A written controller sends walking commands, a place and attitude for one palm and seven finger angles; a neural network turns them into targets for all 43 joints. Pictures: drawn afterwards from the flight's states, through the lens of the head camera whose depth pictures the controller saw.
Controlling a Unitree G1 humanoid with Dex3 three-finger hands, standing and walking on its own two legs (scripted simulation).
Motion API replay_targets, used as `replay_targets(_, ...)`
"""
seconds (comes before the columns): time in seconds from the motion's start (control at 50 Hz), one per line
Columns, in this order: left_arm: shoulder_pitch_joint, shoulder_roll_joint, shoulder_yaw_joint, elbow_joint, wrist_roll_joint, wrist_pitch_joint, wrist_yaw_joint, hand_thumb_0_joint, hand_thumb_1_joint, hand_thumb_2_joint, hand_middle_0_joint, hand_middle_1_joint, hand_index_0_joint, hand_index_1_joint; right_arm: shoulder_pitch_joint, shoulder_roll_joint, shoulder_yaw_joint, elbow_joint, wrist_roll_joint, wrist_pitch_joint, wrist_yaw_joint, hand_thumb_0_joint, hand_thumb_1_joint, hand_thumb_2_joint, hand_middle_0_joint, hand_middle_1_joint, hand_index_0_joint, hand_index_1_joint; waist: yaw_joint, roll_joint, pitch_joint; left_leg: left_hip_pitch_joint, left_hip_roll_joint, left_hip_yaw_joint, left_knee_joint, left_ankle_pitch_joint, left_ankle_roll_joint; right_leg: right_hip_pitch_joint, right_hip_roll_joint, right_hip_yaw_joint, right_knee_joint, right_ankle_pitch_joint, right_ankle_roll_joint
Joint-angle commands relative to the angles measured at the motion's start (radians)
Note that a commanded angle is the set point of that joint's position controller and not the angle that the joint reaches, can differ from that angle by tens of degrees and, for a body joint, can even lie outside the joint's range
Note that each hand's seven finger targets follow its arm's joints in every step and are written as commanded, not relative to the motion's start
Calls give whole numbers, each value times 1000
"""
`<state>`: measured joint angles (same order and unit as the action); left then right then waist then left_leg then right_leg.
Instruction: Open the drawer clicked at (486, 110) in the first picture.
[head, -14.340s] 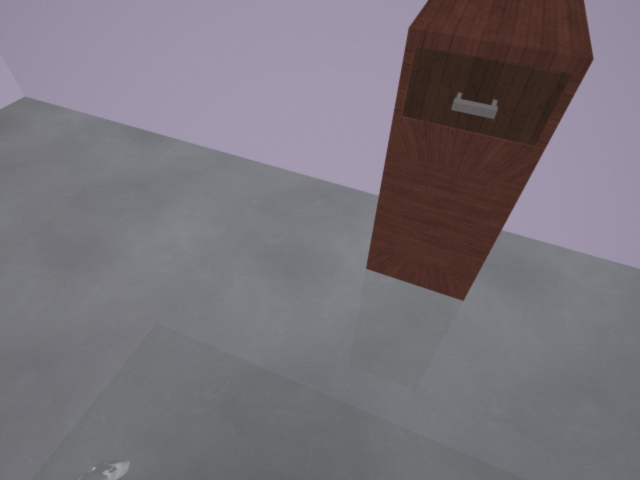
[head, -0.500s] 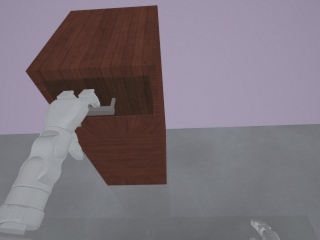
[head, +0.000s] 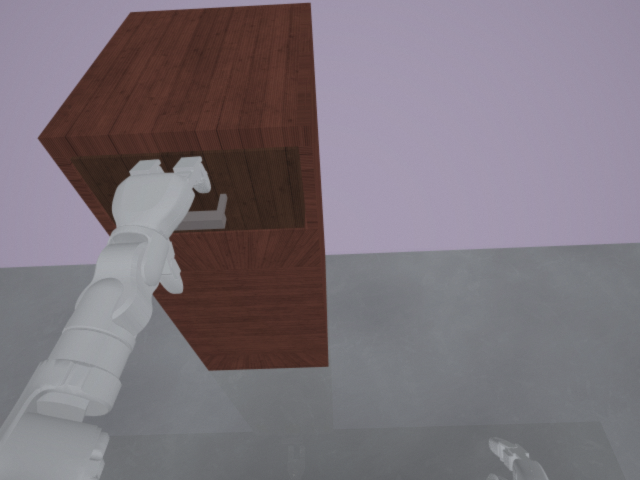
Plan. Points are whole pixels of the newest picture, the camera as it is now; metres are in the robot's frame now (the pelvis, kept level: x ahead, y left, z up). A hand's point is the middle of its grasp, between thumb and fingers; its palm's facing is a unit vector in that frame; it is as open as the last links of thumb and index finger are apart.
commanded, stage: move the hooked fingers above the handle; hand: left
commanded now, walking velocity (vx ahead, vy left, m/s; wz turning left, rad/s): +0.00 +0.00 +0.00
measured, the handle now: (195, 210) +0.50 +0.24 +0.02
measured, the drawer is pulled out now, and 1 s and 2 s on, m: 0.00 0.00 0.00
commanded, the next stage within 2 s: none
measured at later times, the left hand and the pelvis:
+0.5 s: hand (179, 206) +0.45 +0.24 +0.08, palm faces +0.00 -0.01 -1.00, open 13.8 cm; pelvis +0.00 -0.01 -0.01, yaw -1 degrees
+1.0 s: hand (168, 210) +0.45 +0.25 +0.08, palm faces -0.07 +0.00 -1.00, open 13.7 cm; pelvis +0.00 +0.00 +0.00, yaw -1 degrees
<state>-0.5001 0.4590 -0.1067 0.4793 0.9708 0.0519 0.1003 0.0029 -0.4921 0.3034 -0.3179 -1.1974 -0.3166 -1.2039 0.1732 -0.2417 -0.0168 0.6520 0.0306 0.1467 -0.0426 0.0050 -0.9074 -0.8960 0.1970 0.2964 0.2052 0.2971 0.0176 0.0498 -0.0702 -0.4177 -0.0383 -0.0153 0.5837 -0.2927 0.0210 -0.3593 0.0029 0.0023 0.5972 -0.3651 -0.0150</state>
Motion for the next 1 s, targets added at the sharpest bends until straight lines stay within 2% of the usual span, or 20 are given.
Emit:
replay_targets(0.0,-393,228,105,-76,18,54,44,0,-500,300,-300,-1200,-300,-1200,2,-136,-43,-111,0,-18,-1,0,-900,-900,200,300,200,300,-5,-23,-314,195,8,12,-25,438,11,61,32,-32,-43,410,-33)
replay_targets(0.06,-427,228,83,-17,20,63,12,0,-500,300,-300,-1200,-300,-1200,24,-149,-49,-115,3,-10,-5,0,-900,-900,200,300,200,300,-24,-52,-325,187,9,22,-24,398,20,65,29,-25,-54,400,-28)
replay_targets(0.14,-522,263,92,16,9,-3,-25,0,-500,300,-300,-1200,-300,-1200,54,-153,-53,-107,0,-9,-22,0,-900,-900,200,300,200,300,-49,-86,-308,151,-2,27,-16,330,32,68,23,-7,-67,395,-21)
replay_targets(0.18,-592,261,88,11,9,-59,-23,0,-500,300,-300,-1200,-300,-1200,73,-148,-59,-96,0,-16,-28,0,-900,-900,200,300,200,300,-58,-70,-311,156,-2,27,-7,326,36,43,23,-1,-62,401,-20)
replay_targets(0.24,-637,352,170,-3,23,-130,15,0,-500,300,-300,-1200,-300,-1200,110,-148,-68,-82,-7,-20,-31,0,-900,-900,200,300,200,300,-46,-9,-382,154,-6,22,16,371,33,56,25,7,-37,428,-27)
replay_targets(0.28,-633,352,188,23,33,-151,57,0,-500,300,-300,-1200,-300,-1200,130,-142,-76,-69,-6,-25,-26,0,-900,-900,200,300,200,300,-46,17,-391,150,-2,21,30,386,30,21,31,3,-21,427,-28)
replay_targets(0.3,-626,341,186,41,34,-150,78,0,-500,300,-300,-1200,-300,-1200,138,-141,-78,-65,-8,-27,-22,0,-900,-900,200,300,200,300,-45,35,-393,146,-2,24,36,398,28,9,32,1,-15,434,-28)
replay_targets(0.34,-592,403,247,142,41,-124,112,0,-500,300,-300,-1200,-300,-1200,154,-152,-77,-53,-8,-24,-16,0,-900,-900,200,300,200,300,-40,-8,-368,77,-2,28,35,376,26,22,35,-3,-11,425,-28)
replay_targets(0.38,-593,346,189,210,48,-78,129,0,-500,300,-300,-1200,-300,-1200,157,-153,-78,-53,-4,-24,-9,0,-900,-900,200,300,200,300,-53,-19,-347,52,0,42,33,344,25,-1,35,-6,-14,412,-23)
replay_targets(0.4,-600,359,192,222,52,-60,132,0,-500,300,-300,-1200,-300,-1200,163,-159,-79,-53,-4,-24,-6,0,-900,-900,200,300,200,300,-52,-26,-364,48,1,45,29,339,24,6,34,-6,-15,409,-21)
replay_targets(0.48,-562,374,184,247,52,-26,92,0,-500,300,-300,-1200,-300,-1200,171,-169,-83,-71,-3,-13,-3,0,-900,-900,200,300,200,300,-43,-39,-445,55,0,63,29,367,31,97,28,11,-20,500,-13)
replay_targets(0.54,-598,300,115,181,29,-63,44,0,-500,300,-300,-1200,-300,-1200,172,-169,-88,-76,-2,-12,-10,0,-900,-900,200,300,200,300,-81,-76,-430,79,3,54,29,377,41,98,27,16,-37,531,-7)
replay_targets(0.56,-596,289,109,149,21,-83,34,0,-500,300,-300,-1200,-300,-1200,172,-167,-90,-78,0,-14,-12,0,-900,-900,200,300,200,300,-78,-63,-416,94,2,53,25,369,43,85,28,16,-42,521,-6)
replay_targets(0.64,-653,344,158,49,26,-157,51,0,-500,300,-300,-1200,-300,-1200,178,-161,-91,-69,-5,-16,-20,0,-900,-900,200,300,200,300,-80,-9,-407,140,6,32,28,391,43,35,37,10,-41,451,-18)
replay_targets(0.66,-670,348,167,42,29,-166,69,0,-500,300,-300,-1200,-300,-1200,177,-155,-91,-64,-4,-18,-19,0,-900,-900,200,300,200,300,-75,37,-406,153,7,31,29,395,42,15,39,9,-37,440,-20)
replay_targets(0.76,-632,430,250,187,58,-100,158,0,-500,300,-300,-1200,-300,-1200,166,-157,-78,-48,-2,-20,-11,0,-900,-900,200,300,200,300,-52,16,-342,73,9,32,14,338,27,-16,42,-11,-25,355,-26)
replay_targets(0.82,-616,424,222,262,70,-27,159,0,-500,300,-300,-1200,-300,-1200,154,-162,-71,-54,0,-20,-7,0,-900,-900,200,300,200,300,-44,8,-356,59,9,45,6,322,23,4,41,-13,-29,350,-26)
replay_targets(0.88,-620,335,133,287,61,3,103,0,-500,300,-300,-1200,-300,-1200,163,-168,-75,-65,2,-17,-6,0,-900,-900,200,300,200,300,-73,-16,-397,103,16,50,14,353,27,13,36,-12,-34,395,-18)
replay_targets(0.94,-625,231,54,242,33,-28,38,0,-500,300,-300,-1200,-300,-1200,170,-167,-82,-71,2,-13,-8,0,-900,-900,200,300,200,300,-104,-70,-389,159,24,38,18,389,34,-3,35,-13,-51,409,-13)
replay_targets(0.98,-633,244,64,196,17,-62,12,0,-500,300,-300,-1200,-300,-1200,167,-170,-80,-78,1,-12,-15,0,-900,-900,200,300,200,300,-98,-66,-372,160,18,33,15,361,37,-10,35,-8,-54,394,-12)
